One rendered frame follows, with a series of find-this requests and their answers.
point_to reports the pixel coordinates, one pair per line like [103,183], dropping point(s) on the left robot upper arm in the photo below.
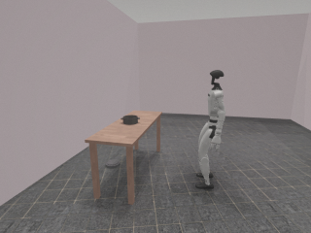
[219,100]

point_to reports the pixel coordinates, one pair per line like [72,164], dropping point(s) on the robot left forearm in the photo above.
[220,123]

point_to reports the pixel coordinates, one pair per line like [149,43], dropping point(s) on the robot right thigh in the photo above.
[204,129]

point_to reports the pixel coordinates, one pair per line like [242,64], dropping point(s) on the left robot hand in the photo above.
[216,140]

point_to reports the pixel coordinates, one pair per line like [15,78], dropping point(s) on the left robot shin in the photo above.
[205,169]

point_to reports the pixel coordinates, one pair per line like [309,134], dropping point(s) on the lid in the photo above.
[112,162]

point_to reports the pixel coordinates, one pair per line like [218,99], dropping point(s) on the pot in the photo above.
[130,119]

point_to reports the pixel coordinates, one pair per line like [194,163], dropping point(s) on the table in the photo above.
[122,135]

